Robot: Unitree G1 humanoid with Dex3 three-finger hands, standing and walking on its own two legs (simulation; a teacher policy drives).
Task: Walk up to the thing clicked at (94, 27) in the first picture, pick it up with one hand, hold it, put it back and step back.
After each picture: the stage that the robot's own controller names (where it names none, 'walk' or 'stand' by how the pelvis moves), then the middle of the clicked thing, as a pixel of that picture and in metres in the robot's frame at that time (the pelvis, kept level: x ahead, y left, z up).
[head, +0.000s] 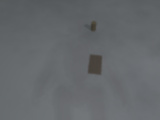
stand; (93, 26) +1.64 -0.16 -0.72
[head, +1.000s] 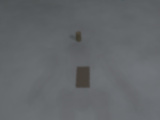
walk; (78, 36) +1.52 +0.14 -0.70
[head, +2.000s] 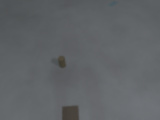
walk; (62, 62) +1.00 +0.26 -0.71
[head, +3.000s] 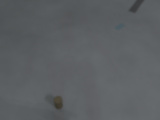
walk; (58, 102) +0.58 +0.19 -0.70
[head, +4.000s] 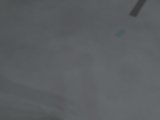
stand; out of the picture +0.38 +0.20 -0.71
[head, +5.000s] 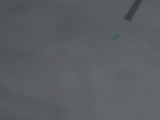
stand; out of the picture +0.37 +0.21 -0.73
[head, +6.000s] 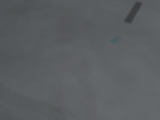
stand; out of the picture +0.36 +0.22 -0.73
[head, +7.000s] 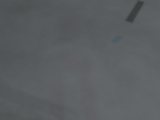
stand; out of the picture +0.35 +0.22 -0.73
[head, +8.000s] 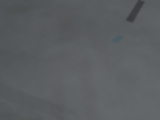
stand; out of the picture +0.35 +0.22 -0.73
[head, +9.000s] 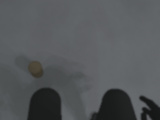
go down; (36, 70) +0.43 +0.21 -0.41
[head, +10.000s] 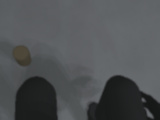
go down; (22, 56) +0.45 +0.23 -0.31
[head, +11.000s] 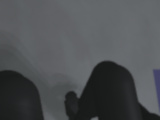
close in; out of the picture +0.43 +0.27 -0.23
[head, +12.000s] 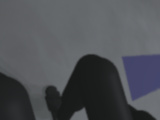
close; out of the picture +0.43 +0.28 -0.23
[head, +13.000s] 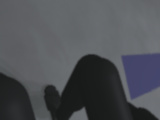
lift; out of the picture +0.40 +0.26 -0.23
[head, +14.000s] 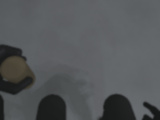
lift; (20, 74) +0.34 +0.21 -0.02
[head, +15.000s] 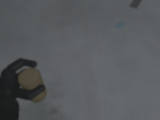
hold; (33, 86) +0.32 +0.17 +0.01
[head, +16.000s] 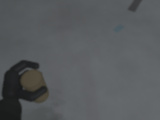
hold; (36, 87) +0.32 +0.17 +0.01
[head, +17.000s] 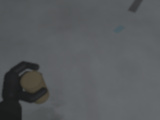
hold; (36, 88) +0.32 +0.17 +0.01
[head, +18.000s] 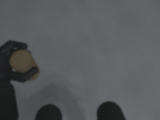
crouch; (26, 66) +0.39 +0.18 -0.06
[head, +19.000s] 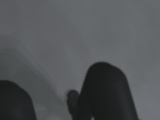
lower; out of the picture +0.46 +0.26 -0.16
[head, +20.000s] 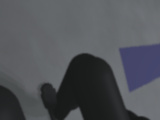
lower; out of the picture +0.43 +0.29 -0.23
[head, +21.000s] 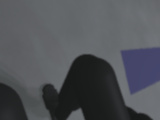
lower; out of the picture +0.43 +0.29 -0.23
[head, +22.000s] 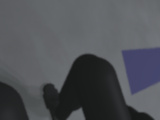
lower; out of the picture +0.44 +0.29 -0.23
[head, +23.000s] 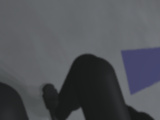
lower; out of the picture +0.44 +0.29 -0.23
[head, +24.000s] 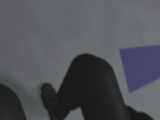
open; out of the picture +0.43 +0.29 -0.23
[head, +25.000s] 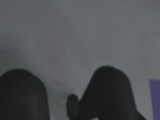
stand; out of the picture +0.44 +0.25 -0.25
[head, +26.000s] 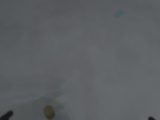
stand; (49, 112) +0.40 +0.19 -0.62
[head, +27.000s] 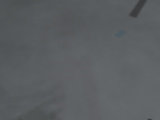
stand; out of the picture +0.39 +0.18 -0.67
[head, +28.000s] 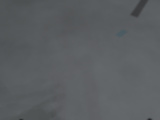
stand; out of the picture +0.39 +0.19 -0.67
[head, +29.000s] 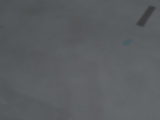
stand; out of the picture +0.41 +0.17 -0.72
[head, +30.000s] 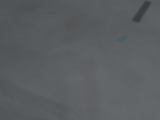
stand; out of the picture +0.38 +0.19 -0.73
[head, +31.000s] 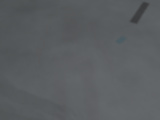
walk; out of the picture +0.37 +0.20 -0.73
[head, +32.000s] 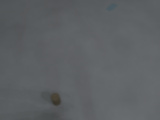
walk; (56, 99) +0.49 +0.20 -0.70
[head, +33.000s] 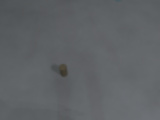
walk; (63, 70) +0.78 +0.20 -0.70
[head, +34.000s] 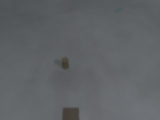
stand; (65, 63) +1.02 +0.18 -0.71
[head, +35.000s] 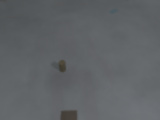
stand; (62, 66) +1.00 +0.19 -0.73
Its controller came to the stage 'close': yes
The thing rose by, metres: 0.72
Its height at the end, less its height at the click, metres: +0.00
